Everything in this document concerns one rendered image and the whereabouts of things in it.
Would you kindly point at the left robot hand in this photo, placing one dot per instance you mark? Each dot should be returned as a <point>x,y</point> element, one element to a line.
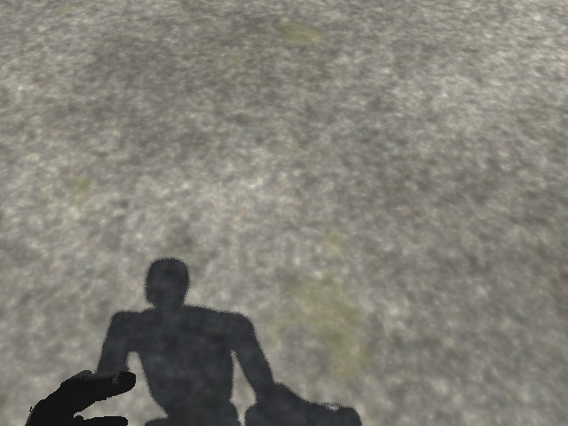
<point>77,393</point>

